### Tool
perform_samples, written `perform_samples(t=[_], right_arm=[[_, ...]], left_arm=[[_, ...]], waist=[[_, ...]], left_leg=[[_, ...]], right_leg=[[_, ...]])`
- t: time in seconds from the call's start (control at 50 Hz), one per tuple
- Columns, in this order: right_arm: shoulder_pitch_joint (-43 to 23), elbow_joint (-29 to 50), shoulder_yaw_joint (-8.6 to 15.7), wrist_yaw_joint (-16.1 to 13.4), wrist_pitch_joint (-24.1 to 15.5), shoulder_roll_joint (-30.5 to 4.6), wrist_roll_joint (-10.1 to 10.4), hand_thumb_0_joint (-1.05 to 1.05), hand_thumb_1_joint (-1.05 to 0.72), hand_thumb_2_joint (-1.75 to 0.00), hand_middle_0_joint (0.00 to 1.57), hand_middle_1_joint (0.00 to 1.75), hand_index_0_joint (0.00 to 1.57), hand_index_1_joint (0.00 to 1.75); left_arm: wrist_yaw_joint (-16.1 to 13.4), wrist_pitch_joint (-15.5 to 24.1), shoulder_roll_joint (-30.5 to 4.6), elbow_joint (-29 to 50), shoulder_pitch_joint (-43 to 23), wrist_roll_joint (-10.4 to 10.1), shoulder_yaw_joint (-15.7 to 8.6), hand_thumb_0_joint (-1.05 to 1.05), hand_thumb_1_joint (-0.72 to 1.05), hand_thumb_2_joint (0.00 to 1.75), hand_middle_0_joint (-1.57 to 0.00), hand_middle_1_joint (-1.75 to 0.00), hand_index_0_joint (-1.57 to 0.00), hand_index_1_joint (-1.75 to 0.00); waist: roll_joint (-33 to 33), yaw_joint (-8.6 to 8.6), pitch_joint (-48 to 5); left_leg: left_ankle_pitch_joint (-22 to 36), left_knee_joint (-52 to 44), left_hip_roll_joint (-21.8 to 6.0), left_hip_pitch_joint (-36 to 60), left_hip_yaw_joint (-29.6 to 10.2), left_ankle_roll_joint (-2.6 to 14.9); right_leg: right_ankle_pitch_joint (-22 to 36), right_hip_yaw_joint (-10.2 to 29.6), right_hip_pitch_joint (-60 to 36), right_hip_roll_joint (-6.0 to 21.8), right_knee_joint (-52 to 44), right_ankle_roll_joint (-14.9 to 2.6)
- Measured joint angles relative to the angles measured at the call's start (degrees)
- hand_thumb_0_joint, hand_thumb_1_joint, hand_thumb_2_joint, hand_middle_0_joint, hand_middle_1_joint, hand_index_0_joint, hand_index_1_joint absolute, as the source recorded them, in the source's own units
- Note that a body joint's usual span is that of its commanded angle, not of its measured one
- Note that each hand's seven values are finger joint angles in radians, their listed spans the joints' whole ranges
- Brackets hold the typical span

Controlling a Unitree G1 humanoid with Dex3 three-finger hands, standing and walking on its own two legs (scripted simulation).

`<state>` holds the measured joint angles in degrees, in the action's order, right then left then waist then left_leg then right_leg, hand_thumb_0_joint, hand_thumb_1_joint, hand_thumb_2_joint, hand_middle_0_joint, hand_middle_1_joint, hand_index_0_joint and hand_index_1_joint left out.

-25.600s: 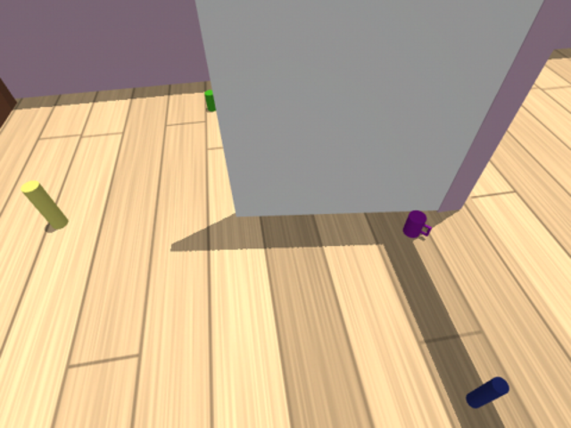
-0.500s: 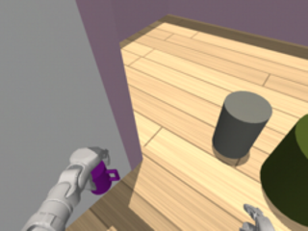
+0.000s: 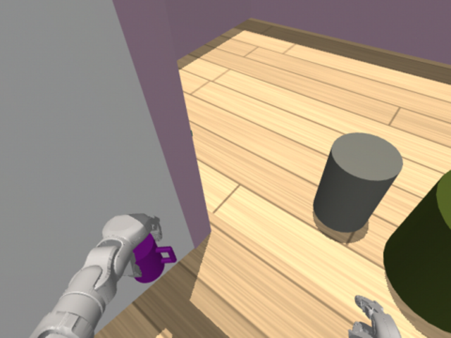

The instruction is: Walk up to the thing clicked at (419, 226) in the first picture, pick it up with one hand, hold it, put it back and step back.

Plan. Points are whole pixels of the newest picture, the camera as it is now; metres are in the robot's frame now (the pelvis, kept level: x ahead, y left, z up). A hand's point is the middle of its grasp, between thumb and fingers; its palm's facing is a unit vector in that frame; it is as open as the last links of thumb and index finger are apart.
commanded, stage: hold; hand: left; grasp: from above
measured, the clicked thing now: (149, 256) +0.30 +0.21 -0.10
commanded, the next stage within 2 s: crouch in 0.22 s
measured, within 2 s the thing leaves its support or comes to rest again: neither
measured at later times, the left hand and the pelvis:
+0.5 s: hand (136, 251) +0.29 +0.22 -0.05, palm faces -0.48 -0.07 -0.88, open 9.7 cm; pelvis +0.00 +0.00 +0.00, yaw +0 degrees
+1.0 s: hand (157, 266) +0.34 +0.24 -0.26, palm faces -0.43 +0.02 -0.90, open 9.6 cm; pelvis -0.03 +0.01 -0.14, yaw +0 degrees
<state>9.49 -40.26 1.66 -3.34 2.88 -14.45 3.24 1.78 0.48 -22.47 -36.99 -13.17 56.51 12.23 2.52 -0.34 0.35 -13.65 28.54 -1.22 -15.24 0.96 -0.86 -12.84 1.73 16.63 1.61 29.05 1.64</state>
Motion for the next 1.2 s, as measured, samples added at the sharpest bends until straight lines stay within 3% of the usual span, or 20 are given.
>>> perform_samples(t=[0.42, 0.54, 0.62, 0.72, 0.82, 0.92, 1.04, 1.2], right_arm=[[0.6, 0.2, 0.4, 0.2, 0.6, -0.1, 0.0, 0.01, -0.91, -0.9, 0.2, 0.3, 0.2, 0.3], [0.4, 0.3, 0.4, 0.6, 0.7, 0.3, -0.4, 0.01, -0.91, -0.9, 0.2, 0.3, 0.2, 0.3], [0.3, -0.2, 0.6, 1.1, 0.6, 0.3, -1.1, 0.01, -0.91, -0.9, 0.2, 0.3, 0.2, 0.3], [1.1, -1.2, 1.2, 2.2, -0.1, -0.1, -2.4, 0.01, -0.91, -0.9, 0.2, 0.3, 0.2, 0.3], [3.1, -1.4, 2.5, 3.1, -1.1, -1.1, -3.7, 0.01, -0.91, -0.9, 0.2, 0.3, 0.2, 0.3], [4.7, -2.1, 3.2, 2.7, -1.8, -1.7, -4.6, 0.01, -0.91, -0.9, 0.2, 0.3, 0.2, 0.3], [5.8, -3.2, 3.4, 2.1, -2.7, -0.9, -5.5, 0.01, -0.91, -0.9, 0.2, 0.3, 0.2, 0.3], [4.8, -3.2, 2.3, 2.9, -4.1, 1.0, -6.4, 0.01, -0.91, -0.9, 0.2, 0.3, 0.2, 0.3]], left_arm=[[0.0, -0.6, 0.6, -0.9, -0.3, 0.4, 0.0, 0.0, -0.04, 0.6, -0.66, -0.68, -0.71, -0.7], [-2.8, 0.7, 0.8, -4.8, -1.2, 1.7, -0.5, 0.0, -0.03, 0.6, -0.65, -0.69, -0.7, -0.7], [-6.8, 2.1, 1.1, -10.0, -2.9, 3.2, -0.9, 0.0, -0.03, 0.6, -0.65, -0.69, -0.7, -0.7], [-12.9, 3.7, 1.4, -18.5, -7.2, 6.3, -1.5, 0.0, -0.03, 0.6, -0.64, -0.69, -0.7, -0.7], [-18.7, 4.9, 1.0, -24.9, -12.2, 10.1, -3.8, 0.0, -0.02, 0.59, -0.64, -0.69, -0.7, -0.7], [-22.9, 4.5, -0.2, -29.2, -17.0, 11.4, -6.5, 0.0, 0.0, 0.57, -0.63, -0.7, -0.7, -0.7], [-24.2, 2.9, -1.9, -31.7, -21.3, 10.6, -9.1, 0.0, 0.0, 0.58, -0.62, -0.7, -0.69, -0.7], [-22.6, 3.7, -3.8, -33.0, -24.7, 10.7, -11.6, 0.0, 0.0, 0.6, -0.61, -0.72, -0.67, -0.72]], waist=[[-0.2, 0.33, -0.4], [-0.8, 0.94, 0.0], [-1.7, 1.59, 0.0], [-2.6, 2.67, -1.8], [-2.9, 4.23, -5.0], [-2.3, 6.2, -7.5], [-1.2, 8.1, -10.4], [0.1, 9.49, -11.7]], left_leg=[[-0.2, -0.4, 0.1, 0.6, 0.1, 0.1], [-0.2, 0.6, 0.2, -1.1, -0.2, 0.08], [-1.0, 3.3, 0.2, -4.9, -0.6, 0.01], [-4.2, 12.5, 0.0, -15.8, -1.2, -0.18], [-9.4, 26.9, -0.2, -31.6, -2.0, -0.32], [-14.1, 40.4, -0.3, -46.7, -2.6, -0.18], [-18.4, 54.0, -0.3, -62.4, -3.0, 0.23], [-21.8, 67.7, 0.3, -78.2, -3.6, 0.57]], right_leg=[[-0.1, 0.1, -0.7, 0.1, -0.6, 0.08], [-0.3, -0.1, 1.0, 0.2, 0.6, 0.07], [-1.1, -0.4, 4.6, 0.2, 3.2, 0.04], [-3.9, -0.8, 14.9, 0.0, 11.4, -0.05], [-8.9, -1.1, 30.2, -0.4, 25.0, 0.18], [-13.2, -1.1, 45.0, -0.6, 37.9, 0.42], [-17.1, -0.9, 60.5, -0.9, 50.9, 0.72], [-20.6, -0.9, 75.9, -0.7, 64.2, 0.99]])
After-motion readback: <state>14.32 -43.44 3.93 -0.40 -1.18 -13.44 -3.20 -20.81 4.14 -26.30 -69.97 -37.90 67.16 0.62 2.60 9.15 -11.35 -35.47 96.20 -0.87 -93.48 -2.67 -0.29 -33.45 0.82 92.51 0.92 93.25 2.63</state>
